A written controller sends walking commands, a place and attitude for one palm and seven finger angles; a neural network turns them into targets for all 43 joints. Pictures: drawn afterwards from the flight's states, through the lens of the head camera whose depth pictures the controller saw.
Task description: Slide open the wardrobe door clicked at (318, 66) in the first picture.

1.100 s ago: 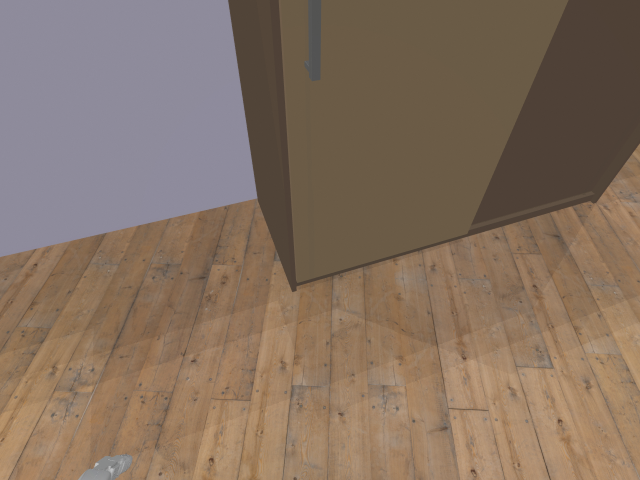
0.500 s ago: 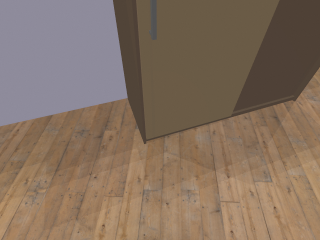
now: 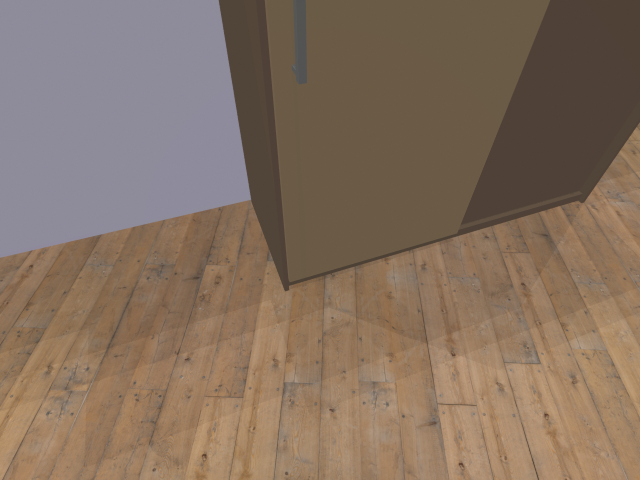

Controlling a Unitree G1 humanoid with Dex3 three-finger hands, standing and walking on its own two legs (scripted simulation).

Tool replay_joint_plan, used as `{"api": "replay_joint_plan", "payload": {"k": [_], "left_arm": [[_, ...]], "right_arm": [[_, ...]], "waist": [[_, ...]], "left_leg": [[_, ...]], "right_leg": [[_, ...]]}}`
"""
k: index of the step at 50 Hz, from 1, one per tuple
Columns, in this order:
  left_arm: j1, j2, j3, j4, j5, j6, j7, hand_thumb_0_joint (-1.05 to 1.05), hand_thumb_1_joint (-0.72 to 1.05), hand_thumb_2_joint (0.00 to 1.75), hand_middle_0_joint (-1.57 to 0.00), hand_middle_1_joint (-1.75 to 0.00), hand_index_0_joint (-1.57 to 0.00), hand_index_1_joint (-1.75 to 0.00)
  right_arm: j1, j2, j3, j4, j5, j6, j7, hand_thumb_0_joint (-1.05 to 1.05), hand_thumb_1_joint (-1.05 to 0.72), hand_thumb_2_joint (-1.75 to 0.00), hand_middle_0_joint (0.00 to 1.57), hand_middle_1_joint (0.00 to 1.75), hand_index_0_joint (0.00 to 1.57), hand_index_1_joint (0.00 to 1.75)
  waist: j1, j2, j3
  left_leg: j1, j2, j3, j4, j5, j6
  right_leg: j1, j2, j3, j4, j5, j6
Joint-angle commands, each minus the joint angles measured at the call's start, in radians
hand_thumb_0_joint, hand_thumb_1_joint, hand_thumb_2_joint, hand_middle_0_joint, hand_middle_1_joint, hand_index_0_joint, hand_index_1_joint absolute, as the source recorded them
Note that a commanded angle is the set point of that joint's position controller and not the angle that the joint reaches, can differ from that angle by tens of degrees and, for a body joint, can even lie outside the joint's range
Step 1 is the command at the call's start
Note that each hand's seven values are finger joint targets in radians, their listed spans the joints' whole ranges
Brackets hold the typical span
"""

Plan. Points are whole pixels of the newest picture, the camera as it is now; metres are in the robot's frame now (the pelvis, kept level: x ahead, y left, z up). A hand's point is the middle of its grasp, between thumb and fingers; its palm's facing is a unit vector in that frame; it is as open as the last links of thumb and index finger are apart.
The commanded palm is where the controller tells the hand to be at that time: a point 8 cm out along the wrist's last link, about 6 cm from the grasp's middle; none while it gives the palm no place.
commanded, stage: look at it before walking up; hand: left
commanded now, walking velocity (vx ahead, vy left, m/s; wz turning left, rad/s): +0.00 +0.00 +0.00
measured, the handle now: (296, 11) +0.91 +0.10 +0.21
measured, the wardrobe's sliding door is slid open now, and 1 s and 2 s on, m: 0.00 0.00 0.00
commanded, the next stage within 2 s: walk to a spot facing it in 0.34 s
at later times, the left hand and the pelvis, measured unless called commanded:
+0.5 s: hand out of the picture +0.08 +0.25 -0.15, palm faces -0.02 -0.94 -0.34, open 7.4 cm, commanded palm none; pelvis +0.00 +0.00 +0.00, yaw +0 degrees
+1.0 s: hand out of the picture +0.04 +0.15 -0.17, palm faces -0.18 -0.95 -0.27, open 7.4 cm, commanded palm none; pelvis -0.03 -0.04 -0.01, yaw -15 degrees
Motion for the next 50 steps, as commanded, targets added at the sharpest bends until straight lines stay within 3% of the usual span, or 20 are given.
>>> {"api": "replay_joint_plan", "payload": {"k": [1,17,23,24,27,31,34,35,36,37,38,40,41,42,43,44,45,47,50], "left_arm": [[-0.034,0.212,0.040,-0.060,0.000,-0.028,0.016,0.00,0.90,0.90,-0.20,-0.30,-0.20,-0.30],[-0.027,0.214,0.039,-0.055,-0.001,-0.029,0.016,0.00,0.90,0.90,-0.20,-0.30,-0.20,-0.30],[-0.029,0.217,0.039,-0.053,0.000,-0.026,0.015,0.00,0.90,0.90,-0.20,-0.30,-0.20,-0.30],[-0.034,0.213,0.042,-0.058,0.000,-0.021,0.014,0.00,0.90,0.90,-0.20,-0.30,-0.20,-0.30],[0.028,0.111,0.030,-0.061,0.000,0.011,0.019,0.00,0.90,0.90,-0.20,-0.30,-0.20,-0.30],[0.050,0.111,0.047,-0.107,0.005,0.033,0.013,0.00,0.90,0.90,-0.20,-0.30,-0.20,-0.30],[0.065,0.087,0.056,-0.141,0.007,0.043,0.003,0.00,0.90,0.90,-0.20,-0.30,-0.20,-0.30],[0.072,0.073,0.058,-0.152,0.007,0.047,0.000,0.00,0.90,0.90,-0.20,-0.30,-0.20,-0.30],[0.078,0.056,0.063,-0.162,0.008,0.052,-0.003,0.00,0.90,0.90,-0.20,-0.30,-0.20,-0.30],[0.091,0.047,0.067,-0.171,0.007,0.055,-0.005,0.00,0.90,0.90,-0.20,-0.30,-0.20,-0.30],[0.113,0.043,0.072,-0.176,0.006,0.056,-0.007,0.00,0.90,0.90,-0.20,-0.30,-0.20,-0.30],[0.205,0.036,0.080,-0.160,0.012,0.048,-0.014,0.00,0.90,0.90,-0.20,-0.30,-0.20,-0.30],[0.263,0.064,0.093,-0.150,0.017,0.038,-0.011,0.00,0.90,0.90,-0.20,-0.30,-0.20,-0.30],[0.270,0.175,0.112,-0.158,0.032,0.019,0.007,0.00,0.90,0.90,-0.20,-0.30,-0.20,-0.30],[0.274,0.186,0.109,-0.170,0.013,0.023,0.019,0.00,0.90,0.90,-0.20,-0.30,-0.20,-0.30],[0.221,0.158,0.111,-0.184,0.012,0.025,0.023,0.00,0.90,0.90,-0.20,-0.30,-0.20,-0.30],[0.169,0.129,0.113,-0.201,0.010,0.023,0.025,0.00,0.90,0.90,-0.20,-0.30,-0.20,-0.30],[0.140,0.080,0.098,-0.213,0.002,0.012,0.021,0.00,0.90,0.90,-0.20,-0.30,-0.20,-0.30],[0.175,0.069,0.103,-0.201,-0.001,0.004,0.023,0.00,0.90,0.90,-0.20,-0.30,-0.20,-0.30]], "right_arm": [[-0.052,-0.204,-0.040,-0.067,-0.004,-0.022,-0.011,0.00,-0.90,-0.90,0.20,0.30,0.20,0.30],[-0.058,-0.211,-0.039,-0.068,-0.002,-0.024,-0.014,0.00,-0.90,-0.90,0.20,0.30,0.20,0.30],[-0.060,-0.215,-0.040,-0.065,-0.003,-0.023,-0.016,0.00,-0.90,-0.90,0.20,0.30,0.20,0.30],[-0.052,-0.213,-0.043,-0.067,-0.004,-0.023,-0.018,0.00,-0.90,-0.90,0.20,0.30,0.20,0.30],[0.014,-0.098,-0.029,-0.069,-0.006,-0.001,-0.023,0.00,-0.90,-0.90,0.20,0.30,0.20,0.30],[0.033,-0.117,-0.054,-0.119,-0.007,0.018,-0.030,0.00,-0.90,-0.90,0.20,0.30,0.20,0.30],[0.024,-0.137,-0.075,-0.155,-0.010,0.023,-0.032,0.00,-0.90,-0.90,0.20,0.30,0.20,0.30],[0.022,-0.143,-0.081,-0.165,-0.009,0.021,-0.031,0.00,-0.90,-0.90,0.20,0.30,0.20,0.30],[0.012,-0.142,-0.085,-0.173,-0.010,0.018,-0.030,0.00,-0.90,-0.90,0.20,0.30,0.20,0.30],[-0.004,-0.137,-0.087,-0.188,-0.012,0.016,-0.029,0.00,-0.90,-0.90,0.20,0.30,0.20,0.30],[-0.028,-0.133,-0.091,-0.203,-0.014,0.016,-0.029,0.00,-0.90,-0.90,0.20,0.30,0.20,0.30],[-0.070,-0.126,-0.097,-0.219,-0.016,0.022,-0.026,0.00,-0.90,-0.90,0.20,0.30,0.20,0.30],[-0.073,-0.100,-0.096,-0.228,-0.011,0.031,-0.024,0.00,-0.90,-0.90,0.20,0.30,0.20,0.30],[-0.028,-0.002,-0.081,-0.256,-0.006,0.038,-0.020,0.00,-0.90,-0.90,0.20,0.30,0.20,0.30],[-0.046,-0.018,-0.082,-0.273,-0.006,0.045,-0.022,0.00,-0.90,-0.90,0.20,0.30,0.20,0.30],[-0.027,-0.026,-0.089,-0.262,-0.004,0.049,-0.019,0.00,-0.90,-0.90,0.20,0.30,0.20,0.30],[-0.033,-0.026,-0.092,-0.249,-0.005,0.047,-0.018,0.00,-0.90,-0.90,0.20,0.30,0.20,0.30],[-0.023,-0.026,-0.093,-0.231,-0.009,0.043,-0.016,0.00,-0.90,-0.90,0.20,0.30,0.20,0.30],[0.016,-0.006,-0.093,-0.215,-0.010,0.047,-0.021,0.00,-0.90,-0.90,0.20,0.30,0.20,0.30]], "waist": [[0.008,-0.013,-0.060],[0.007,-0.003,-0.083],[0.007,0.000,-0.058],[0.004,0.006,-0.053],[0.001,-0.006,-0.046],[0.000,0.018,-0.043],[0.004,0.099,-0.026],[0.007,0.146,-0.030],[0.012,0.189,-0.016],[0.020,0.196,-0.021],[0.035,0.190,-0.018],[0.084,0.120,-0.030],[0.113,-0.011,-0.024],[0.096,-0.390,-0.012],[0.094,-0.331,-0.012],[0.060,-0.250,-0.015],[0.046,-0.220,0.003],[0.030,-0.120,-0.006],[0.024,-0.086,-0.086]], "left_leg": [[0.010,0.104,-0.086,-0.052,0.148,0.036],[0.047,0.112,-0.083,-0.061,0.205,0.035],[0.050,0.114,-0.075,-0.070,0.179,0.033],[0.053,0.118,-0.065,-0.059,0.190,0.032],[0.051,0.123,-0.016,0.000,0.189,0.014],[0.040,0.160,-0.010,0.036,0.142,0.030],[0.005,0.246,-0.050,0.002,0.109,0.077],[-0.001,0.298,-0.081,-0.020,0.159,0.115],[-0.027,0.348,-0.092,-0.043,0.207,0.157],[-0.041,0.367,-0.082,-0.033,0.254,0.177],[-0.077,0.375,-0.050,-0.003,0.260,0.173],[-0.147,0.311,0.047,0.148,0.183,0.103],[-0.227,0.225,0.114,0.342,0.038,0.033],[-0.433,0.042,0.159,0.632,-0.353,-0.045],[-0.425,0.020,0.011,0.748,-0.394,-0.033],[-0.417,0.048,-0.037,0.794,-0.314,-0.021],[-0.436,0.059,-0.039,0.811,-0.255,-0.021],[-0.425,0.064,-0.047,0.814,-0.144,-0.036],[-0.437,0.055,-0.046,0.786,-0.100,-0.054]], "right_leg": [[0.004,-0.125,0.102,-0.067,0.168,-0.025],[0.031,-0.125,0.096,-0.070,0.230,-0.023],[0.012,-0.120,0.104,-0.081,0.209,-0.023],[0.000,-0.115,0.109,-0.067,0.230,-0.024],[-0.052,-0.108,0.123,-0.005,0.283,-0.012],[-0.140,-0.073,0.127,0.094,0.259,-0.010],[-0.210,-0.020,0.082,0.255,0.128,0.004],[-0.232,-0.003,0.052,0.358,-0.044,0.012],[-0.242,-0.003,0.014,0.456,-0.216,0.023],[-0.235,-0.023,0.015,0.497,-0.281,0.024],[-0.199,-0.052,0.023,0.478,-0.289,0.019],[-0.086,-0.044,-0.020,0.314,-0.131,0.018],[-0.014,-0.077,0.043,0.128,0.050,0.011],[0.015,-0.308,0.472,-0.081,0.243,-0.051],[-0.058,-0.366,0.570,-0.139,0.296,-0.122],[-0.077,-0.331,0.501,-0.143,0.122,-0.154],[-0.096,-0.283,0.493,-0.137,0.074,-0.127],[-0.071,-0.220,0.409,-0.102,0.171,-0.101],[0.041,-0.189,0.365,-0.072,0.258,-0.076]]}}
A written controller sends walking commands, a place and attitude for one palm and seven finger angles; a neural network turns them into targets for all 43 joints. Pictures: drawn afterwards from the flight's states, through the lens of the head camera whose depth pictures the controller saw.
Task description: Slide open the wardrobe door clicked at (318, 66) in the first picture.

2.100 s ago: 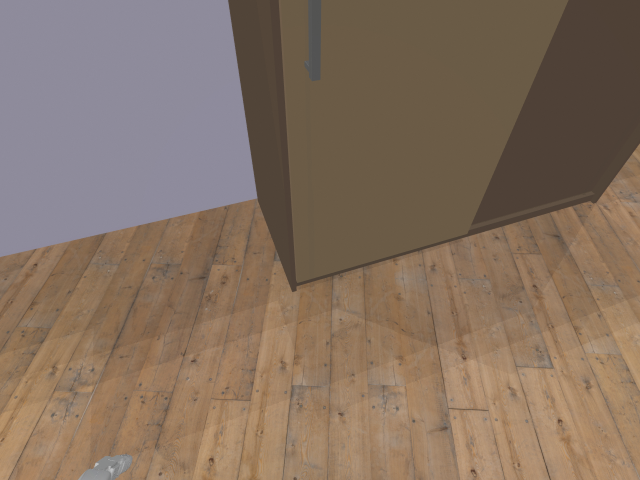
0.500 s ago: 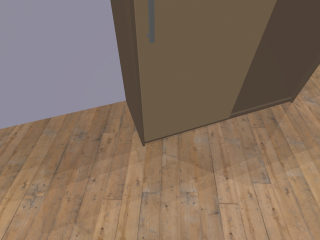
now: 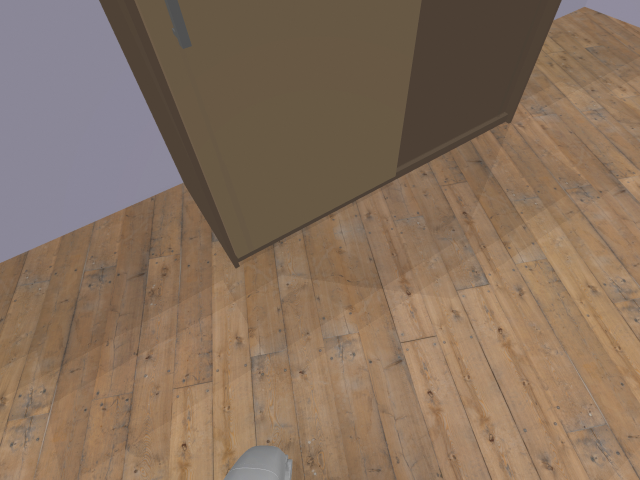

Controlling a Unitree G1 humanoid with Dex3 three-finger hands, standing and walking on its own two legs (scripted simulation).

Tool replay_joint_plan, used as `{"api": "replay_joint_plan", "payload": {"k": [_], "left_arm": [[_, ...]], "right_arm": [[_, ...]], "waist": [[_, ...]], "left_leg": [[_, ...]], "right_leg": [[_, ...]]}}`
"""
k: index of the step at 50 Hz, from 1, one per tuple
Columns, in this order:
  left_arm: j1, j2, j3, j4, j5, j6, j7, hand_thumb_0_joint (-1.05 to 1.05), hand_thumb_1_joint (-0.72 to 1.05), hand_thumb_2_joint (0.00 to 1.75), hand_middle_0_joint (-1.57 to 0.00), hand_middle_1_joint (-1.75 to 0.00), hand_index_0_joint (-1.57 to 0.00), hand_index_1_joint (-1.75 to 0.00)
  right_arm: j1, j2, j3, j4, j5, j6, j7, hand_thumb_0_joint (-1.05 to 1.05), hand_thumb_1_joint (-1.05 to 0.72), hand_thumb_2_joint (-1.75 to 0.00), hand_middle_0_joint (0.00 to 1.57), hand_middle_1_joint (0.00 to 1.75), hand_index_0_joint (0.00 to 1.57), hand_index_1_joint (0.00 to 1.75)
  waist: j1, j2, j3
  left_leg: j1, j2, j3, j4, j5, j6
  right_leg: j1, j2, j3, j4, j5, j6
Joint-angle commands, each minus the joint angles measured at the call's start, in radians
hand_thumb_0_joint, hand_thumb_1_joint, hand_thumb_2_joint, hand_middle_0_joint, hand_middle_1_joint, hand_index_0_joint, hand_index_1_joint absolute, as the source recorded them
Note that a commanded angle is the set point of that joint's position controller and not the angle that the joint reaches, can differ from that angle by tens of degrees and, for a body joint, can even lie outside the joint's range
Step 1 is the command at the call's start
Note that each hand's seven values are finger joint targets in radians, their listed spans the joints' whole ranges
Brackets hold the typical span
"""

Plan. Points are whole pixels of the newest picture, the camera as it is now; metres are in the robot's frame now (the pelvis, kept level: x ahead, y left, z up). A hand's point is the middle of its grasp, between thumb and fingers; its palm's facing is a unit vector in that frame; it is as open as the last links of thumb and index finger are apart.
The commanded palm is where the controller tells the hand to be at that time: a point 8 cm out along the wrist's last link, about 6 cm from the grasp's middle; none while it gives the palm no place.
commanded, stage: walk to a spot facing it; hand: left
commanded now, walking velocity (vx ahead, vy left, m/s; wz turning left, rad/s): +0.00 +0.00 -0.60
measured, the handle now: out of the picture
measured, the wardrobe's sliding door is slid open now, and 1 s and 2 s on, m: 0.00 0.00 0.00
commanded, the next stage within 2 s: turn to face it in 1.68 s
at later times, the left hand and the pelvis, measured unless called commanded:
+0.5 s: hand out of the picture +0.12 +0.26 -0.16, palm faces -0.20 -0.96 -0.21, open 7.4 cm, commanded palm none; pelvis +0.02 +0.06 +0.01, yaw -17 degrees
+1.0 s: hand (349, 334) +0.37 +0.00 -0.19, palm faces -0.64 -0.76 -0.12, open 7.4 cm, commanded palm none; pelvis +0.15 -0.05 -0.03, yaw -36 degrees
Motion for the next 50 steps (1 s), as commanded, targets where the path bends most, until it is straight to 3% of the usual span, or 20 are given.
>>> {"api": "replay_joint_plan", "payload": {"k": [1,8,13,16,18,19,20,21,22,24,27,33,40,44,45,46,47,48,49,50], "left_arm": [[0.033,0.214,0.059,-0.065,-0.004,-0.036,0.021,0.00,0.90,0.90,-0.20,-0.30,-0.20,-0.30],[0.066,0.211,0.064,-0.057,0.003,-0.028,0.016,0.00,0.90,0.90,-0.20,-0.30,-0.20,-0.30],[0.053,0.225,0.068,-0.069,0.011,-0.027,0.006,0.00,0.90,0.90,-0.20,-0.30,-0.20,-0.30],[0.000,0.245,0.072,-0.094,0.016,-0.026,0.003,0.00,0.90,0.90,-0.20,-0.30,-0.20,-0.30],[-0.064,0.246,0.075,-0.109,0.010,-0.022,-0.002,0.00,0.90,0.90,-0.20,-0.30,-0.20,-0.30],[-0.093,0.221,0.070,-0.124,0.007,-0.023,-0.006,0.00,0.90,0.90,-0.20,-0.30,-0.20,-0.30],[-0.079,0.154,0.057,-0.136,0.001,-0.025,-0.015,0.00,0.90,0.90,-0.20,-0.30,-0.20,-0.30],[-0.115,0.141,0.063,-0.168,-0.003,-0.029,-0.022,0.00,0.90,0.90,-0.20,-0.30,-0.20,-0.30],[-0.145,0.182,0.075,-0.177,0.010,-0.032,-0.031,0.00,0.90,0.90,-0.20,-0.30,-0.20,-0.30],[-0.069,0.174,0.087,-0.116,0.029,-0.021,-0.049,0.00,0.90,0.90,-0.20,-0.30,-0.20,-0.30],[-0.033,0.126,0.071,-0.087,0.029,-0.012,-0.060,0.00,0.90,0.90,-0.20,-0.30,-0.20,-0.30],[-0.146,0.079,0.044,-0.103,0.022,-0.012,-0.061,0.00,0.90,0.90,-0.20,-0.30,-0.20,-0.30],[-0.348,0.045,0.016,-0.132,0.014,-0.024,-0.072,0.00,0.90,0.90,-0.20,-0.30,-0.20,-0.30],[-0.233,0.061,0.024,-0.096,0.013,-0.045,-0.061,0.00,0.90,0.90,-0.20,-0.30,-0.20,-0.30],[-0.149,0.090,0.032,-0.074,0.014,-0.054,-0.053,0.00,0.90,0.90,-0.20,-0.30,-0.20,-0.30],[-0.001,0.120,0.049,-0.027,0.020,-0.066,-0.048,0.00,0.90,0.90,-0.20,-0.30,-0.20,-0.30],[0.137,0.213,0.070,0.014,0.022,-0.077,-0.037,0.00,0.90,0.90,-0.20,-0.30,-0.20,-0.30],[0.224,0.302,0.090,0.029,0.006,-0.084,-0.018,0.00,0.90,0.90,-0.20,-0.30,-0.20,-0.30],[0.204,0.329,0.097,0.019,-0.016,-0.072,-0.006,0.00,0.90,0.90,-0.20,-0.30,-0.20,-0.30],[0.125,0.293,0.091,0.006,-0.015,-0.067,-0.001,0.00,0.90,0.90,-0.20,-0.30,-0.20,-0.30]], "right_arm": [[-0.006,-0.100,-0.029,-0.082,-0.008,-0.027,-0.011,0.00,-0.90,-0.90,0.20,0.30,0.20,0.30],[-0.052,-0.097,-0.025,-0.118,-0.009,-0.028,-0.020,0.00,-0.90,-0.90,0.20,0.30,0.20,0.30],[-0.062,-0.104,-0.020,-0.147,-0.012,-0.044,-0.005,0.00,-0.90,-0.90,0.20,0.30,0.20,0.30],[-0.003,-0.095,-0.020,-0.151,-0.003,-0.061,-0.001,0.00,-0.90,-0.90,0.20,0.30,0.20,0.30],[0.132,-0.099,-0.027,-0.110,0.002,-0.073,-0.005,0.00,-0.90,-0.90,0.20,0.30,0.20,0.30],[0.228,-0.131,-0.033,-0.089,0.005,-0.081,-0.017,0.00,-0.90,-0.90,0.20,0.30,0.20,0.30],[0.274,-0.209,-0.046,-0.078,-0.004,-0.087,-0.025,0.00,-0.90,-0.90,0.20,0.30,0.20,0.30],[0.235,-0.271,-0.054,-0.106,-0.008,-0.090,-0.027,0.00,-0.90,-0.90,0.20,0.30,0.20,0.30],[0.167,-0.252,-0.039,-0.136,-0.008,-0.092,-0.026,0.00,-0.90,-0.90,0.20,0.30,0.20,0.30],[0.081,-0.159,-0.011,-0.146,-0.013,-0.106,-0.018,0.00,-0.90,-0.90,0.20,0.30,0.20,0.30],[0.149,-0.116,0.006,-0.114,-0.010,-0.127,-0.023,0.00,-0.90,-0.90,0.20,0.30,0.20,0.30],[0.358,-0.080,0.018,-0.023,-0.007,-0.148,-0.032,0.00,-0.90,-0.90,0.20,0.30,0.20,0.30],[0.466,-0.072,0.015,0.048,-0.023,-0.146,-0.032,0.00,-0.90,-0.90,0.20,0.30,0.20,0.30],[0.425,-0.116,-0.002,0.058,-0.017,-0.142,-0.028,0.00,-0.90,-0.90,0.20,0.30,0.20,0.30],[0.421,-0.127,-0.007,0.054,-0.013,-0.141,-0.024,0.00,-0.90,-0.90,0.20,0.30,0.20,0.30],[0.385,-0.137,-0.009,0.041,-0.007,-0.139,-0.020,0.00,-0.90,-0.90,0.20,0.30,0.20,0.30],[0.383,-0.106,-0.003,0.024,0.011,-0.138,-0.005,0.00,-0.90,-0.90,0.20,0.30,0.20,0.30],[0.394,-0.028,0.006,-0.013,0.021,-0.144,-0.007,0.00,-0.90,-0.90,0.20,0.30,0.20,0.30],[0.280,-0.046,0.000,-0.055,0.018,-0.145,-0.013,0.00,-0.90,-0.90,0.20,0.30,0.20,0.30],[0.239,-0.052,-0.006,-0.058,0.014,-0.144,-0.009,0.00,-0.90,-0.90,0.20,0.30,0.20,0.30]], "waist": [[-0.008,-0.098,-0.174],[0.013,-0.125,-0.162],[0.026,-0.150,-0.140],[0.009,-0.186,-0.130],[-0.056,-0.186,-0.143],[-0.110,-0.106,-0.169],[-0.128,0.159,-0.180],[-0.116,0.293,-0.092],[-0.087,0.153,0.007],[-0.014,0.075,0.031],[-0.009,0.095,0.018],[-0.062,0.117,0.029],[-0.123,0.115,0.077],[-0.050,0.159,-0.039],[-0.010,0.133,-0.110],[0.069,0.130,-0.190],[0.126,-0.004,-0.304],[0.121,-0.186,-0.437],[0.129,-0.130,-0.418],[0.092,-0.059,-0.294]], "left_leg": [[-0.105,0.021,-0.050,0.026,0.067,-0.021],[-0.105,0.003,-0.067,-0.070,0.029,-0.028],[-0.009,-0.018,-0.038,-0.268,-0.020,-0.012],[0.165,-0.048,-0.028,-0.461,-0.077,0.019],[0.420,-0.079,-0.003,-0.660,0.024,0.044],[0.603,-0.031,-0.027,-0.767,0.034,0.059],[0.715,0.176,-0.242,-0.901,-0.173,0.092],[0.591,0.431,-0.523,-1.010,-0.372,0.162],[0.392,0.464,-0.532,-1.047,-0.368,0.213],[0.264,0.304,-0.304,-1.030,-0.260,0.137],[0.305,0.212,-0.109,-0.987,-0.038,0.088],[0.509,0.243,0.014,-0.892,0.492,0.091],[0.594,0.285,0.126,-0.866,0.653,0.155],[0.603,0.292,0.245,-0.650,1.127,0.135],[0.572,0.282,0.254,-0.524,1.191,0.115],[0.470,0.259,0.282,-0.329,1.099,0.077],[0.183,0.225,0.285,-0.057,0.716,0.042],[-0.128,0.048,0.215,0.304,-0.181,-0.016],[-0.198,0.058,0.068,0.395,-0.192,0.017],[-0.201,0.103,0.038,0.396,-0.076,0.032]], "right_leg": [[0.206,-0.252,0.360,-0.241,0.301,-0.003],[0.211,-0.239,0.437,-0.254,0.259,-0.040],[0.121,-0.207,0.524,-0.342,-0.168,-0.089],[-0.006,-0.195,0.550,-0.355,-0.257,-0.090],[-0.164,-0.127,0.493,-0.318,-0.292,-0.032],[-0.289,-0.067,0.416,-0.216,-0.326,0.015],[-0.456,0.046,0.263,0.030,-0.358,0.062],[-0.557,0.033,0.100,0.285,-0.299,0.103],[-0.512,-0.054,0.103,0.409,-0.218,0.112],[-0.424,-0.060,0.058,0.552,-0.060,0.122],[-0.441,-0.073,0.027,0.669,0.060,0.131],[-0.565,-0.124,-0.034,0.632,0.087,0.141],[-0.502,-0.133,-0.149,0.311,0.038,0.100],[-0.209,-0.046,-0.216,0.122,-0.025,0.026],[-0.063,-0.017,-0.227,0.073,-0.022,0.010],[0.172,-0.004,-0.226,-0.007,0.058,-0.008],[0.521,-0.161,-0.050,-0.027,0.128,-0.072],[0.734,-0.473,0.492,-0.081,0.274,-0.212],[0.673,-0.501,0.562,-0.185,0.279,-0.252],[0.520,-0.475,0.477,-0.231,0.151,-0.229]]}}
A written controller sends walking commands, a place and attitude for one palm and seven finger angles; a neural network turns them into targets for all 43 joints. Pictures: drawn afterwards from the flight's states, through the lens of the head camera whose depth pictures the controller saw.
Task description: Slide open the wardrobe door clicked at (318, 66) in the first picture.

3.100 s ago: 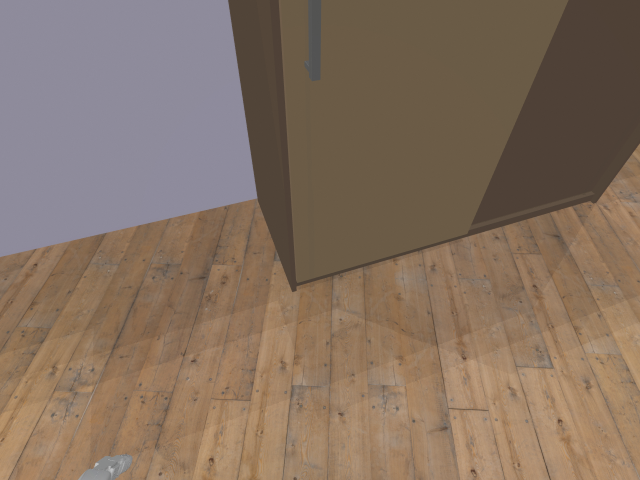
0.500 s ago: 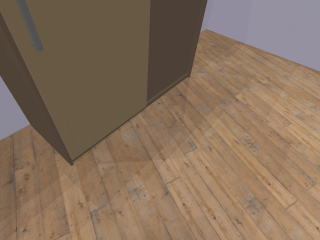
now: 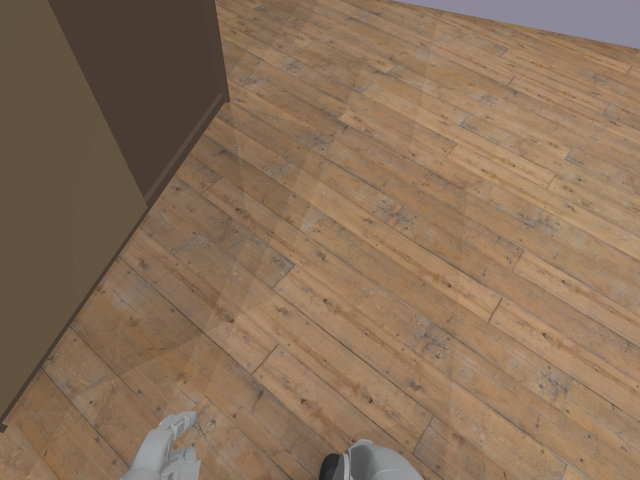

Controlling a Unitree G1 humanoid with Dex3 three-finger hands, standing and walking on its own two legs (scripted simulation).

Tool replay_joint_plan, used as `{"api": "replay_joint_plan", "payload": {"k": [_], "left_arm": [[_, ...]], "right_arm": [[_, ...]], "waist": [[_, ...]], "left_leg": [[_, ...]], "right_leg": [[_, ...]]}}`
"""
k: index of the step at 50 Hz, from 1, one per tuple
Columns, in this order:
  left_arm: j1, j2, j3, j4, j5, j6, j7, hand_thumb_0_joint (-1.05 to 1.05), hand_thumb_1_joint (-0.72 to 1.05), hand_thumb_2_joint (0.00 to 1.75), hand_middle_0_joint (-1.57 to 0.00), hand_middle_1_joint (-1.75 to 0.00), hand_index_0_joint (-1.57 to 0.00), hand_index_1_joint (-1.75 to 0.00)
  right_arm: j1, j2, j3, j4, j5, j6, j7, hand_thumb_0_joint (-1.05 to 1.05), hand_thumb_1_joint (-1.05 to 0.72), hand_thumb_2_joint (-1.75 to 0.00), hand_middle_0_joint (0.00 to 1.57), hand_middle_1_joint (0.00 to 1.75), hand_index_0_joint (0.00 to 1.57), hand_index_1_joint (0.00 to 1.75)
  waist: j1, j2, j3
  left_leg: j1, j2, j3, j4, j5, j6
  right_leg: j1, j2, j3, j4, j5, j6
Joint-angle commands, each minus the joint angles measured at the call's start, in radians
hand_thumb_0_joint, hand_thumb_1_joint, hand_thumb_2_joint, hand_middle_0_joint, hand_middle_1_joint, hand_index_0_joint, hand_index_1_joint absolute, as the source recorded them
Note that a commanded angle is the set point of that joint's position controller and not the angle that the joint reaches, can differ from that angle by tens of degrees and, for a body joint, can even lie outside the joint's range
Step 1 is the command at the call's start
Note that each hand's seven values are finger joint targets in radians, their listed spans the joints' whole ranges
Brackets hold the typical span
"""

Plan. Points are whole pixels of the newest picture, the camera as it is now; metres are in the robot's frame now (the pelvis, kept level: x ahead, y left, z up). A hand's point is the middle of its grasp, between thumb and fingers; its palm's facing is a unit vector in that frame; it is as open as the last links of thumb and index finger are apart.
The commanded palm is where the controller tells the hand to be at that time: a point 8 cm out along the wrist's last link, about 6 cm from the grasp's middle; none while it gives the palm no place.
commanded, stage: walk to a spot facing it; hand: left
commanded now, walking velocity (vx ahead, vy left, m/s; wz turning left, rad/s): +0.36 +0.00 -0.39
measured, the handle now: out of the picture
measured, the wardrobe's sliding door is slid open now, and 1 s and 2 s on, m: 0.00 0.00 0.00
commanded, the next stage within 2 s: turn to face it in 0.68 s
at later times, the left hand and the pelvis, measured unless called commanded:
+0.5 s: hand (150, 414) +0.22 +0.24 -0.16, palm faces -0.07 -0.98 -0.18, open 7.4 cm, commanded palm none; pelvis +0.23 +0.05 +0.02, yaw -12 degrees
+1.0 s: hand (255, 228) +0.54 +0.12 -0.13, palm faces -0.43 -0.88 -0.22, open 7.4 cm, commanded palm none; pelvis +0.35 +0.01 +0.02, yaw -23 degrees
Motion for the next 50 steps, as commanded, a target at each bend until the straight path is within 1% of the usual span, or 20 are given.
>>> {"api": "replay_joint_plan", "payload": {"k": [1,3,6,11,17,19,20,21,22,23,26,28,31,40,44,45,46,47,48,50], "left_arm": [[0.289,0.244,0.065,0.026,-0.022,-0.003,0.049,0.00,0.90,0.90,-0.20,-0.30,-0.20,-0.30],[0.194,0.172,0.036,0.019,-0.014,-0.022,0.053,0.00,0.90,0.90,-0.20,-0.30,-0.20,-0.30],[0.172,0.148,0.032,0.028,0.002,-0.040,0.054,0.00,0.90,0.90,-0.20,-0.30,-0.20,-0.30],[0.229,0.130,0.029,0.049,0.000,-0.049,0.049,0.00,0.90,0.90,-0.20,-0.30,-0.20,-0.30],[0.328,0.160,0.035,0.062,0.002,-0.044,0.056,0.00,0.90,0.90,-0.20,-0.30,-0.20,-0.30],[0.328,0.168,0.038,0.058,-0.001,-0.039,0.057,0.00,0.90,0.90,-0.20,-0.30,-0.20,-0.30],[0.302,0.172,0.041,0.054,-0.003,-0.039,0.059,0.00,0.90,0.90,-0.20,-0.30,-0.20,-0.30],[0.293,0.149,0.043,0.040,-0.014,-0.038,0.059,0.00,0.90,0.90,-0.20,-0.30,-0.20,-0.30],[0.344,0.088,0.036,0.030,-0.029,-0.037,0.048,0.00,0.90,0.90,-0.20,-0.30,-0.20,-0.30],[0.330,0.109,0.031,0.031,-0.020,-0.040,0.050,0.00,0.90,0.90,-0.20,-0.30,-0.20,-0.30],[0.251,0.100,0.043,0.034,-0.002,-0.010,0.035,0.00,0.90,0.90,-0.20,-0.30,-0.20,-0.30],[0.286,0.058,0.042,0.042,0.003,0.025,0.025,0.00,0.90,0.90,-0.20,-0.30,-0.20,-0.30],[0.307,0.032,0.046,0.039,0.003,0.058,0.020,0.00,0.90,0.90,-0.20,-0.30,-0.20,-0.30],[0.101,0.017,0.033,-0.032,0.008,0.066,0.022,0.00,0.90,0.90,-0.20,-0.30,-0.20,-0.30],[0.196,0.021,0.015,0.013,0.015,0.026,0.046,0.00,0.90,0.90,-0.20,-0.30,-0.20,-0.30],[0.259,0.062,0.016,0.041,0.018,0.008,0.054,0.00,0.90,0.90,-0.20,-0.30,-0.20,-0.30],[0.317,0.143,0.027,0.072,0.022,-0.012,0.068,0.00,0.90,0.90,-0.20,-0.30,-0.20,-0.30],[0.362,0.202,0.031,0.096,0.006,-0.023,0.071,0.00,0.90,0.90,-0.20,-0.30,-0.20,-0.30],[0.328,0.204,0.023,0.082,-0.003,-0.016,0.072,0.00,0.90,0.90,-0.20,-0.30,-0.20,-0.30],[0.223,0.171,0.030,0.061,-0.001,-0.001,0.088,0.00,0.90,0.90,-0.20,-0.30,-0.20,-0.30]], "right_arm": [[-0.190,-0.147,-0.046,-0.193,-0.004,-0.052,-0.002,0.00,-0.90,-0.90,0.20,0.30,0.20,0.30],[-0.178,-0.124,-0.044,-0.167,-0.021,-0.023,-0.001,0.00,-0.90,-0.90,0.20,0.30,0.20,0.30],[-0.093,-0.090,-0.045,-0.146,-0.027,0.000,0.005,0.00,-0.90,-0.90,0.20,0.30,0.20,0.30],[-0.273,-0.104,-0.048,-0.216,-0.027,-0.005,0.027,0.00,-0.90,-0.90,0.20,0.30,0.20,0.30],[-0.465,-0.115,-0.040,-0.281,-0.023,-0.031,0.035,0.00,-0.90,-0.90,0.20,0.30,0.20,0.30],[-0.450,-0.134,-0.045,-0.278,-0.023,-0.038,0.027,0.00,-0.90,-0.90,0.20,0.30,0.20,0.30],[-0.346,-0.157,-0.052,-0.248,-0.024,-0.045,0.016,0.00,-0.90,-0.90,0.20,0.30,0.20,0.30],[-0.197,-0.225,-0.067,-0.207,-0.031,-0.054,0.004,0.00,-0.90,-0.90,0.20,0.30,0.20,0.30],[-0.080,-0.352,-0.096,-0.177,-0.042,-0.057,-0.002,0.00,-0.90,-0.90,0.20,0.30,0.20,0.30],[-0.052,-0.345,-0.079,-0.170,-0.026,-0.043,-0.005,0.00,-0.90,-0.90,0.20,0.30,0.20,0.30],[-0.245,-0.206,-0.042,-0.209,-0.023,-0.049,-0.012,0.00,-0.90,-0.90,0.20,0.30,0.20,0.30],[-0.283,-0.171,-0.034,-0.196,-0.021,-0.050,-0.014,0.00,-0.90,-0.90,0.20,0.30,0.20,0.30],[-0.293,-0.162,-0.036,-0.190,-0.017,-0.044,-0.017,0.00,-0.90,-0.90,0.20,0.30,0.20,0.30],[-0.204,-0.195,-0.064,-0.156,-0.031,-0.014,-0.011,0.00,-0.90,-0.90,0.20,0.30,0.20,0.30],[-0.181,-0.205,-0.059,-0.117,-0.028,-0.006,-0.007,0.00,-0.90,-0.90,0.20,0.30,0.20,0.30],[-0.161,-0.184,-0.052,-0.111,-0.019,-0.009,-0.002,0.00,-0.90,-0.90,0.20,0.30,0.20,0.30],[-0.137,-0.135,-0.037,-0.111,-0.008,-0.013,0.003,0.00,-0.90,-0.90,0.20,0.30,0.20,0.30],[-0.144,-0.085,-0.024,-0.129,0.002,-0.005,0.000,0.00,-0.90,-0.90,0.20,0.30,0.20,0.30],[-0.148,-0.104,-0.031,-0.136,0.004,0.015,-0.009,0.00,-0.90,-0.90,0.20,0.30,0.20,0.30],[-0.212,-0.103,-0.031,-0.139,0.002,0.039,-0.006,0.00,-0.90,-0.90,0.20,0.30,0.20,0.30]], "waist": [[0.158,0.017,-0.210],[0.073,0.082,-0.083],[0.009,0.013,-0.111],[0.044,-0.091,-0.060],[0.111,-0.095,-0.081],[0.092,-0.089,-0.107],[0.038,-0.063,-0.160],[-0.022,0.017,-0.263],[-0.046,0.312,-0.400],[-0.049,0.277,-0.410],[0.026,0.118,-0.160],[0.071,0.164,-0.101],[0.096,0.194,-0.101],[0.025,0.205,-0.082],[0.067,0.160,-0.170],[0.097,0.087,-0.222],[0.120,-0.080,-0.323],[0.122,-0.195,-0.393],[0.112,-0.132,-0.359],[0.110,-0.187,-0.265]], "left_leg": [[-0.587,0.023,-0.188,0.459,0.158,0.024],[-0.479,0.049,-0.196,0.331,0.210,0.018],[-0.428,0.034,-0.170,0.194,0.251,-0.002],[-0.489,0.018,-0.156,-0.041,0.378,-0.020],[-0.438,-0.062,-0.115,-0.320,0.325,0.001],[-0.328,-0.097,-0.094,-0.421,0.310,0.012],[-0.171,-0.108,-0.091,-0.529,0.365,0.019],[0.127,-0.015,-0.176,-0.585,0.483,0.046],[0.405,0.326,-0.519,-0.570,0.743,0.159],[0.385,0.415,-0.573,-0.616,0.880,0.229],[0.049,0.300,-0.299,-0.673,0.894,0.171],[-0.074,0.231,-0.145,-0.697,0.872,0.130],[-0.125,0.196,-0.044,-0.718,0.799,0.130],[0.012,0.206,0.035,-0.656,0.861,0.158],[0.015,0.177,0.018,-0.479,0.947,0.125],[-0.041,0.133,0.018,-0.384,0.883,0.089],[-0.216,0.060,0.038,-0.232,0.571,0.040],[-0.318,-0.039,-0.033,-0.076,-0.049,0.009],[-0.319,-0.043,-0.134,-0.009,-0.121,0.018],[-0.394,-0.042,-0.175,0.121,-0.080,0.010]], "right_leg": [[0.514,-0.414,0.617,-0.393,0.087,-0.168],[0.225,-0.334,0.447,-0.434,0.162,-0.107],[0.148,-0.250,0.306,-0.440,0.229,-0.081],[0.158,-0.202,0.314,-0.461,0.151,-0.078],[0.349,-0.220,0.381,-0.360,0.400,-0.060],[0.362,-0.213,0.391,-0.281,0.515,-0.047],[0.332,-0.182,0.363,-0.158,0.565,-0.020],[0.186,-0.122,0.322,0.048,0.445,0.026],[-0.081,0.022,0.174,0.387,-0.172,0.095],[-0.147,-0.001,0.203,0.585,-0.399,0.102],[-0.157,-0.112,0.197,0.655,-0.223,0.138],[-0.108,-0.121,0.163,0.617,-0.159,0.151],[-0.092,-0.125,0.133,0.567,-0.078,0.160],[-0.086,-0.118,0.054,0.153,-0.055,0.161],[0.179,-0.063,0.026,-0.145,0.043,0.126],[0.329,-0.087,0.041,-0.252,0.208,0.124],[0.556,-0.277,0.216,-0.227,0.566,0.072],[0.639,-0.469,0.359,-0.198,0.966,-0.052],[0.558,-0.485,0.285,-0.221,0.963,-0.105],[0.456,-0.464,0.271,-0.267,0.748,-0.107]]}}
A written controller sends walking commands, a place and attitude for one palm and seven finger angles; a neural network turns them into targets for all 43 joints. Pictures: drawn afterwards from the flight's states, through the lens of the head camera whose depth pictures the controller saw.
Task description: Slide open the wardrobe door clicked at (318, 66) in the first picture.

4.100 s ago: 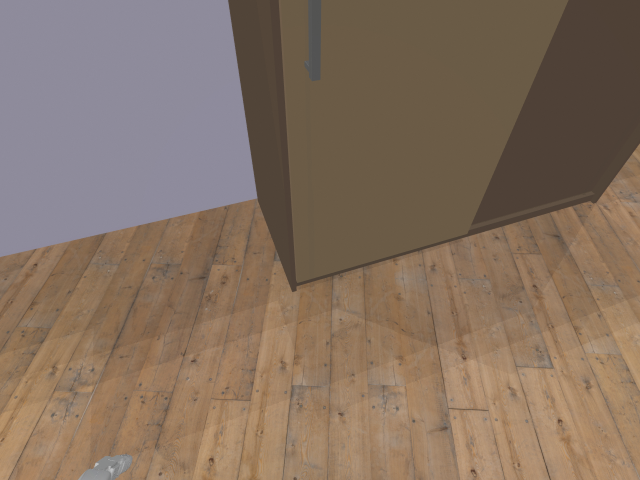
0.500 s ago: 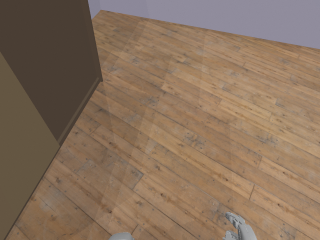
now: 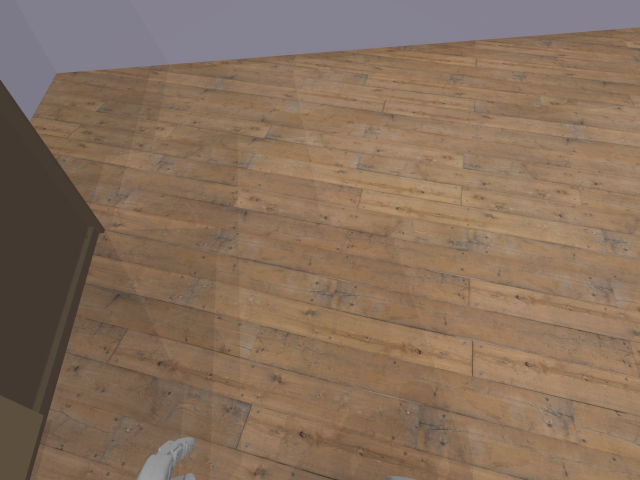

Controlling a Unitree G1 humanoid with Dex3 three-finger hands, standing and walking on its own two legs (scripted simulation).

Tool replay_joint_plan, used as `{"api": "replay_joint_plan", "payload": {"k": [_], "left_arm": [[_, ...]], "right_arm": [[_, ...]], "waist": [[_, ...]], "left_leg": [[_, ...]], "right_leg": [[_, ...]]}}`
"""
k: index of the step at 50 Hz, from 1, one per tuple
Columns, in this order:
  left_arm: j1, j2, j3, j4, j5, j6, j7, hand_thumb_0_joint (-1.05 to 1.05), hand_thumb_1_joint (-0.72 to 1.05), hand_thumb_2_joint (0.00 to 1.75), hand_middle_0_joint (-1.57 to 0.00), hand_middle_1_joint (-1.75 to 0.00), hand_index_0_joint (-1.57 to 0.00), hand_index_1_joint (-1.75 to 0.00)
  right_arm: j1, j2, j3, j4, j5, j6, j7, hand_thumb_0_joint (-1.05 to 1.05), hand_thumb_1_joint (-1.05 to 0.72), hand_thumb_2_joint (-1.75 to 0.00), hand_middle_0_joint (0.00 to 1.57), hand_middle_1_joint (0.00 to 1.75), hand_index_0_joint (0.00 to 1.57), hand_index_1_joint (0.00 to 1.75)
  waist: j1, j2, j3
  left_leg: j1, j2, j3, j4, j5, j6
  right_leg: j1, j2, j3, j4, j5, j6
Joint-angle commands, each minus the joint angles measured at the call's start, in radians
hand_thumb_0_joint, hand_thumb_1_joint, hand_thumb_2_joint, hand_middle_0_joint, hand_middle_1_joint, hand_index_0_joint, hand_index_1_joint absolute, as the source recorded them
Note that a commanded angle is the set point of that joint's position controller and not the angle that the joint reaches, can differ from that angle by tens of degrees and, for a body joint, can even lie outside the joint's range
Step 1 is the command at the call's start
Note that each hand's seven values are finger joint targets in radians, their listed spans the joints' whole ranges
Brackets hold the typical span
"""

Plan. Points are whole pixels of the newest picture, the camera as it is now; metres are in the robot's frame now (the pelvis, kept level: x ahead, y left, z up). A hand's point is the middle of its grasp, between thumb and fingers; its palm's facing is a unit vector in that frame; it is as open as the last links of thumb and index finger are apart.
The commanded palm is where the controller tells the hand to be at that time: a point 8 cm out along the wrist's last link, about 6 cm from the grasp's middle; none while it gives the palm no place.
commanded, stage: turn to face it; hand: left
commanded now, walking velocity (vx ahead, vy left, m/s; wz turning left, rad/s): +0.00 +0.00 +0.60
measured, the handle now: out of the picture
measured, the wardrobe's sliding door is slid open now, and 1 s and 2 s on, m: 0.00 0.00 0.00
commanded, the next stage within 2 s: none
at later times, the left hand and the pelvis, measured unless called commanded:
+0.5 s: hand out of the picture +0.02 +0.27 -0.16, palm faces +0.31 -0.92 -0.24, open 7.4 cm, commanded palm none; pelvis -0.01 +0.04 +0.01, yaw +16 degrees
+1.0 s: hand out of the picture -0.08 +0.16 -0.13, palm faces +0.59 -0.76 -0.27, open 7.4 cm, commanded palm none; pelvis -0.02 -0.03 +0.02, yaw +36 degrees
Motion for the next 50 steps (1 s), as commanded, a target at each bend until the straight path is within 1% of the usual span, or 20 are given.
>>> {"api": "replay_joint_plan", "payload": {"k": [1,5,9,11,12,13,14,15,18,22,30,35,36,37,38,39,40,42,45,50], "left_arm": [[0.139,0.178,0.036,-0.003,-0.008,0.003,0.039,0.00,0.90,0.90,-0.20,-0.30,-0.20,-0.30],[0.041,0.170,0.039,-0.034,-0.001,0.016,0.044,0.00,0.90,0.90,-0.20,-0.30,-0.20,-0.30],[0.038,0.175,0.056,-0.048,-0.001,0.029,0.040,0.00,0.90,0.90,-0.20,-0.30,-0.20,-0.30],[0.030,0.170,0.060,-0.055,-0.008,0.040,0.036,0.00,0.90,0.90,-0.20,-0.30,-0.20,-0.30],[0.040,0.147,0.058,-0.064,-0.016,0.049,0.032,0.00,0.90,0.90,-0.20,-0.30,-0.20,-0.30],[0.055,0.090,0.053,-0.093,-0.024,0.058,0.025,0.00,0.90,0.90,-0.20,-0.30,-0.20,-0.30],[-0.009,0.062,0.046,-0.136,-0.021,0.062,0.024,0.00,0.90,0.90,-0.20,-0.30,-0.20,-0.30],[-0.036,0.084,0.049,-0.154,-0.014,0.062,0.019,0.00,0.90,0.90,-0.20,-0.30,-0.20,-0.30],[0.007,0.098,0.065,-0.106,-0.005,0.059,0.009,0.00,0.90,0.90,-0.20,-0.30,-0.20,-0.30],[0.056,0.106,0.060,-0.083,-0.015,0.056,0.009,0.00,0.90,0.90,-0.20,-0.30,-0.20,-0.30],[0.044,0.118,0.053,-0.110,-0.020,0.062,0.017,0.00,0.90,0.90,-0.20,-0.30,-0.20,-0.30],[0.198,0.141,0.058,-0.087,-0.027,0.055,0.022,0.00,0.90,0.90,-0.20,-0.30,-0.20,-0.30],[0.252,0.169,0.068,-0.076,-0.024,0.051,0.026,0.00,0.90,0.90,-0.20,-0.30,-0.20,-0.30],[0.267,0.255,0.085,-0.087,-0.003,0.044,0.035,0.00,0.90,0.90,-0.20,-0.30,-0.20,-0.30],[0.187,0.312,0.082,-0.124,0.000,0.048,0.037,0.00,0.90,0.90,-0.20,-0.30,-0.20,-0.30],[0.087,0.280,0.067,-0.155,-0.008,0.047,0.042,0.00,0.90,0.90,-0.20,-0.30,-0.20,-0.30],[0.020,0.241,0.068,-0.167,-0.009,0.036,0.044,0.00,0.90,0.90,-0.20,-0.30,-0.20,-0.30],[-0.001,0.189,0.044,-0.165,-0.011,0.023,0.034,0.00,0.90,0.90,-0.20,-0.30,-0.20,-0.30],[0.110,0.187,0.041,-0.133,-0.010,0.014,0.033,0.00,0.90,0.90,-0.20,-0.30,-0.20,-0.30],[0.214,0.235,0.051,-0.097,0.001,0.019,0.030,0.00,0.90,0.90,-0.20,-0.30,-0.20,-0.30]], "right_arm": [[-0.053,-0.052,-0.010,-0.096,-0.001,0.002,0.003,0.00,-0.90,-0.90,0.20,0.30,0.20,0.30],[-0.003,-0.024,-0.019,-0.086,-0.008,0.023,0.019,0.00,-0.90,-0.90,0.20,0.30,0.20,0.30],[-0.012,-0.021,-0.026,-0.116,-0.015,0.019,0.029,0.00,-0.90,-0.90,0.20,0.30,0.20,0.30],[0.032,-0.037,-0.033,-0.117,-0.019,0.013,0.032,0.00,-0.90,-0.90,0.20,0.30,0.20,0.30],[0.057,-0.077,-0.041,-0.109,-0.021,0.005,0.034,0.00,-0.90,-0.90,0.20,0.30,0.20,0.30],[0.083,-0.168,-0.063,-0.123,-0.028,-0.002,0.031,0.00,-0.90,-0.90,0.20,0.30,0.20,0.30],[0.098,-0.239,-0.080,-0.138,-0.037,-0.007,0.022,0.00,-0.90,-0.90,0.20,0.30,0.20,0.30],[0.073,-0.247,-0.081,-0.146,-0.036,-0.009,0.021,0.00,-0.90,-0.90,0.20,0.30,0.20,0.30],[-0.087,-0.181,-0.058,-0.191,-0.029,-0.021,0.004,0.00,-0.90,-0.90,0.20,0.30,0.20,0.30],[-0.080,-0.191,-0.061,-0.197,-0.023,-0.029,0.000,0.00,-0.90,-0.90,0.20,0.30,0.20,0.30],[-0.095,-0.234,-0.077,-0.201,-0.024,-0.001,0.013,0.00,-0.90,-0.90,0.20,0.30,0.20,0.30],[-0.194,-0.244,-0.089,-0.238,-0.023,0.019,0.026,0.00,-0.90,-0.90,0.20,0.30,0.20,0.30],[-0.212,-0.219,-0.089,-0.252,-0.018,0.024,0.030,0.00,-0.90,-0.90,0.20,0.30,0.20,0.30],[-0.202,-0.148,-0.083,-0.268,-0.010,0.031,0.033,0.00,-0.90,-0.90,0.20,0.30,0.20,0.30],[-0.220,-0.140,-0.084,-0.289,-0.020,0.028,0.031,0.00,-0.90,-0.90,0.20,0.30,0.20,0.30],[-0.224,-0.188,-0.091,-0.285,-0.029,0.034,0.038,0.00,-0.90,-0.90,0.20,0.30,0.20,0.30],[-0.190,-0.179,-0.093,-0.267,-0.029,0.044,0.043,0.00,-0.90,-0.90,0.20,0.30,0.20,0.30],[-0.163,-0.168,-0.085,-0.228,-0.030,0.046,0.053,0.00,-0.90,-0.90,0.20,0.30,0.20,0.30],[-0.189,-0.143,-0.073,-0.232,-0.020,0.042,0.058,0.00,-0.90,-0.90,0.20,0.30,0.20,0.30],[-0.315,-0.135,-0.055,-0.268,-0.016,0.041,0.058,0.00,-0.90,-0.90,0.20,0.30,0.20,0.30]], "waist": [[0.111,-0.220,-0.149],[0.052,-0.176,-0.062],[0.054,-0.220,-0.047],[0.028,-0.150,-0.068],[0.017,-0.032,-0.073],[0.005,0.256,-0.051],[-0.025,0.343,-0.033],[-0.009,0.178,-0.041],[0.046,0.163,-0.060],[0.045,0.048,-0.173],[0.030,0.111,-0.137],[0.098,0.121,-0.146],[0.123,0.066,-0.145],[0.134,-0.198,-0.125],[0.128,-0.376,-0.058],[0.083,-0.241,-0.019],[0.041,-0.251,-0.017],[0.021,-0.204,0.023],[0.065,-0.189,-0.031],[0.126,-0.232,-0.052]], "left_leg": [[-0.247,-0.016,-0.156,0.291,-0.014,-0.014],[-0.175,-0.022,-0.119,0.174,0.070,-0.021],[-0.146,-0.033,-0.060,-0.029,0.156,-0.024],[-0.057,-0.059,-0.032,-0.203,0.311,-0.023],[0.006,-0.034,-0.091,-0.328,0.391,-0.009],[0.007,0.139,-0.412,-0.475,0.502,0.074],[-0.033,0.300,-0.645,-0.614,0.562,0.194],[-0.086,0.320,-0.625,-0.637,0.394,0.226],[-0.069,0.161,-0.499,-0.605,0.346,0.155],[0.095,0.118,-0.437,-0.551,0.565,0.179],[0.048,0.094,-0.549,-0.567,0.456,0.205],[-0.135,0.004,-0.556,-0.543,0.354,0.138],[-0.249,-0.050,-0.512,-0.486,0.253,0.085],[-0.429,-0.171,-0.365,-0.228,0.107,0.013],[-0.478,-0.225,-0.235,0.062,0.041,-0.023],[-0.402,-0.164,-0.285,0.219,0.079,-0.003],[-0.380,-0.152,-0.282,0.286,0.127,-0.003],[-0.376,-0.121,-0.226,0.364,0.224,-0.025],[-0.401,-0.120,-0.182,0.300,0.234,-0.047],[-0.331,-0.096,-0.134,0.091,0.144,-0.056]], "right_leg": [[0.262,-0.359,0.219,-0.229,0.735,-0.175],[0.066,-0.329,0.076,-0.287,0.408,-0.109],[0.052,-0.320,0.023,-0.232,0.222,-0.075],[0.029,-0.284,-0.024,-0.118,0.117,-0.030],[-0.034,-0.243,-0.042,0.007,0.021,0.004],[-0.186,-0.113,-0.073,0.212,-0.236,0.077],[-0.260,-0.039,0.004,0.440,-0.394,0.099],[-0.228,-0.072,0.095,0.541,-0.305,0.078],[-0.274,-0.072,0.158,0.602,-0.109,0.085],[-0.234,-0.044,0.157,0.484,-0.086,0.105],[-0.117,0.004,0.159,0.220,-0.158,0.102],[0.185,0.050,0.122,-0.132,-0.049,0.071],[0.310,0.006,0.141,-0.272,-0.011,0.049],[0.374,-0.234,0.386,-0.439,-0.210,-0.029],[0.202,-0.448,0.589,-0.513,-0.298,-0.116],[0.019,-0.434,0.497,-0.509,-0.264,-0.117],[-0.007,-0.369,0.431,-0.491,-0.211,-0.090],[0.032,-0.266,0.253,-0.397,0.032,-0.064],[0.207,-0.250,0.150,-0.326,0.250,-0.060],[0.280,-0.314,0.136,-0.282,0.402,-0.095]]}}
